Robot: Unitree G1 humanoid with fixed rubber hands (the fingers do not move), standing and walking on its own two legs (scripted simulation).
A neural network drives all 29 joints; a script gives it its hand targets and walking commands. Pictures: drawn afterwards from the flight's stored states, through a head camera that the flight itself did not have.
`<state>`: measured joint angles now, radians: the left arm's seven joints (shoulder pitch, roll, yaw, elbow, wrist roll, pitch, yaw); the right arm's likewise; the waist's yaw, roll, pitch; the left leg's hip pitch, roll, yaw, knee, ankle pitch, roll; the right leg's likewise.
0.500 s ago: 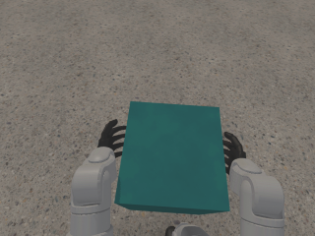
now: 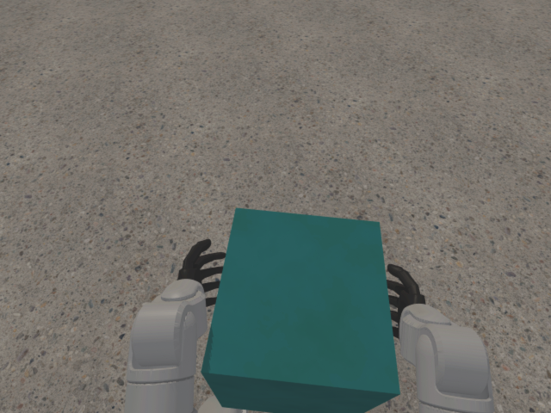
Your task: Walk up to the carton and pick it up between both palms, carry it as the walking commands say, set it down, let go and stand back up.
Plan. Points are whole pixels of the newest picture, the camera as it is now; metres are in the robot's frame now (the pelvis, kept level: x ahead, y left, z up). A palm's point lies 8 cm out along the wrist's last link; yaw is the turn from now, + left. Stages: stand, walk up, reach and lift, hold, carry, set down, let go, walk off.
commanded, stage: carry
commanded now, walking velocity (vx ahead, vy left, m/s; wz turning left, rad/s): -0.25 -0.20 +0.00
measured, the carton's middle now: (295, 321) +0.25 -0.02 -0.02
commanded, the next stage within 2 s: none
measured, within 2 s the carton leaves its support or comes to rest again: neither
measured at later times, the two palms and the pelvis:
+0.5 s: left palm out of the picture +0.06 +0.02 +0.09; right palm out of the picture +0.07 -0.27 +0.07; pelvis -0.17 -0.14 +0.02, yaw +6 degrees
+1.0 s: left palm out of the picture +0.04 +0.13 +0.10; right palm (432, 390) +0.13 -0.14 +0.09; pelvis -0.15 -0.10 +0.01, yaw +21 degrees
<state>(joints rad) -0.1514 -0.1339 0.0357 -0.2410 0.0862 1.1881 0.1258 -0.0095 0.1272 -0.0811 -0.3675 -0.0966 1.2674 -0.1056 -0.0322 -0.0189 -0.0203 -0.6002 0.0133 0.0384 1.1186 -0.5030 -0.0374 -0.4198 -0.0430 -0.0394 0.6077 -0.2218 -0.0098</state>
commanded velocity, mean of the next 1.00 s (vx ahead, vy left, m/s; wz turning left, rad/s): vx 0.36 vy -0.04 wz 0.49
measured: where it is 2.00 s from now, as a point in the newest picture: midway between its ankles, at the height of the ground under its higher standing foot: (237, 398)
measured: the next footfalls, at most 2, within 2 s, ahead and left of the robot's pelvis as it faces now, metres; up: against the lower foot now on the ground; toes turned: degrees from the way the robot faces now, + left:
left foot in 0.10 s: -0.01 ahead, +0.07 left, +0.00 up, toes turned +5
right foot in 0.38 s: -0.11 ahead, -0.25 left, +0.00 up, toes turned -1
